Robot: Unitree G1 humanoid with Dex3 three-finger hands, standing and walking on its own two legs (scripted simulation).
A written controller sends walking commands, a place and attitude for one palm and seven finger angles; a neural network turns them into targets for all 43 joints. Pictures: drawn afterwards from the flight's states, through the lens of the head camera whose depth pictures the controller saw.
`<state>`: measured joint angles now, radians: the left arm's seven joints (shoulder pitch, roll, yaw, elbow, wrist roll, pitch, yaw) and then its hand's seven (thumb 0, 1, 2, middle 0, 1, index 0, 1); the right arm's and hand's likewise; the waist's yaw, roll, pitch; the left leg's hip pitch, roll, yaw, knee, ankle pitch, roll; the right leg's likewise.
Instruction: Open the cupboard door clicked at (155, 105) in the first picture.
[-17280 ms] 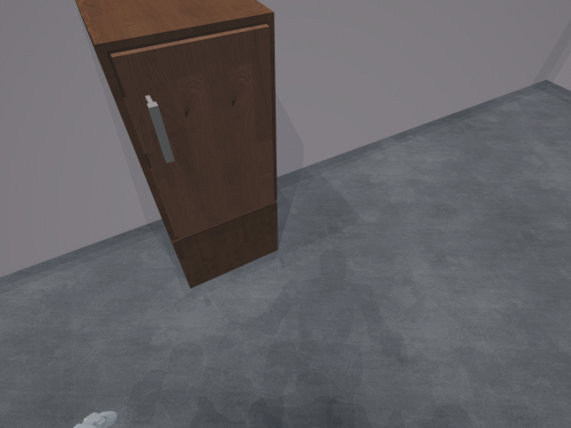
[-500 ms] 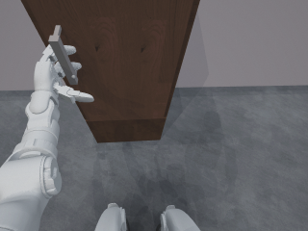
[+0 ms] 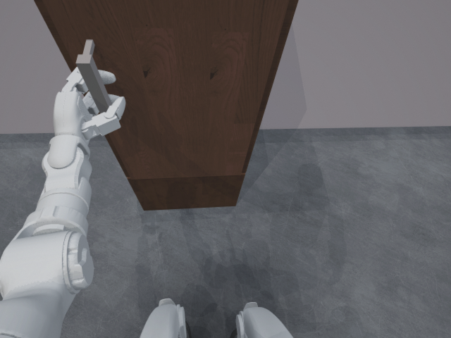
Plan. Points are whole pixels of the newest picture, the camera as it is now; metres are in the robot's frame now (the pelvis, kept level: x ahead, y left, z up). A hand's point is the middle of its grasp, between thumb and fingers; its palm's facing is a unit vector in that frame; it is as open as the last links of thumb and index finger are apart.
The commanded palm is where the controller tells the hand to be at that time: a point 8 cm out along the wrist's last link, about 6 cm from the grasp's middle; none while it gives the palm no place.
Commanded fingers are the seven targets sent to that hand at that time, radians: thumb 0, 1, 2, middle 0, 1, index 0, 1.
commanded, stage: close the thumb around the handle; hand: left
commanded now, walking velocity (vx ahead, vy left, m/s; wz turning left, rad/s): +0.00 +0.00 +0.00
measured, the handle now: (101, 86) +0.55 +0.19 +0.08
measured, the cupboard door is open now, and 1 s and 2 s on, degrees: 0 39 45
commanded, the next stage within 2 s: pull the door open along its arc in 0.16 s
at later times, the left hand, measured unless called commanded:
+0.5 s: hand (113, 121) +0.48 +0.16 +0.07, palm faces +0.03 -1.00 -0.01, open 5.8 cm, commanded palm +0.43 +0.21 +0.07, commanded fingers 0.00 0.90 0.90 -0.40 -1.35 -0.40 -1.35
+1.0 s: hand (171, 208) +0.31 +0.06 +0.07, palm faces +0.26 -0.96 +0.09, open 6.4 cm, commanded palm +0.25 +0.15 +0.07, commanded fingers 0.00 0.90 0.90 -0.40 -1.35 -0.40 -1.35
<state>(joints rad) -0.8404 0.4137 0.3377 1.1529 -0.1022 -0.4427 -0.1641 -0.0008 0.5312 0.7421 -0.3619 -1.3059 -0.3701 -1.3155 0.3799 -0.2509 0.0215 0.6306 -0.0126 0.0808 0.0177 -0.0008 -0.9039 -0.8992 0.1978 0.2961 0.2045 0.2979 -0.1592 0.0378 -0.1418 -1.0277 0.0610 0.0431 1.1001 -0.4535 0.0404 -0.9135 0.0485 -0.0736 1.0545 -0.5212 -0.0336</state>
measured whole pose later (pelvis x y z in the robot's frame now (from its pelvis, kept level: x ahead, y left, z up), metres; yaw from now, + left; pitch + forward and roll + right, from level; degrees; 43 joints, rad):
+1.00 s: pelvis +0.02 -0.02 +0.02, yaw +1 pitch +13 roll +0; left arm 0.10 -0.07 -0.13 0.17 -0.02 -0.32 0.36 0.03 0.66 0.70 -0.33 -1.27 -0.34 -1.30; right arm 0.20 -0.18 0.01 0.47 -0.04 0.07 0.07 0.00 -0.91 -0.90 0.19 0.30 0.20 0.30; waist -0.02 0.01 -0.17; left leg -0.76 0.04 0.07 0.99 -0.45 0.01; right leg -0.68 0.04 -0.04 1.00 -0.55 -0.06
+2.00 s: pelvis +0.01 -0.04 +0.02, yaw +3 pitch +13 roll +1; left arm 0.10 -0.10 -0.23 0.20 0.08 -0.28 0.54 -0.01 -0.47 0.31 -0.25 -0.89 -0.25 -0.90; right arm 0.21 -0.19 0.00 0.55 -0.07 0.00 0.01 0.01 -0.90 -0.90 0.20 0.30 0.20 0.30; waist -0.01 0.04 -0.18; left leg -0.79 0.00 -0.03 1.00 -0.43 -0.03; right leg -0.70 0.03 -0.08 1.03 -0.55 -0.09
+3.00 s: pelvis -0.01 -0.01 +0.00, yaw +1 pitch +12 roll -1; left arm 0.41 0.05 -0.29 -0.12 0.01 -0.34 0.14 -0.02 -0.50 0.30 -0.17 -0.31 -0.18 -0.32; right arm 0.24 -0.20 0.03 0.38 -0.02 0.01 0.03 0.01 -0.90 -0.90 0.20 0.30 0.20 0.30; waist -0.01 0.04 -0.15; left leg -0.83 0.00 0.00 1.09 -0.47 0.02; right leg -0.73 0.03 -0.05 1.08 -0.56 -0.04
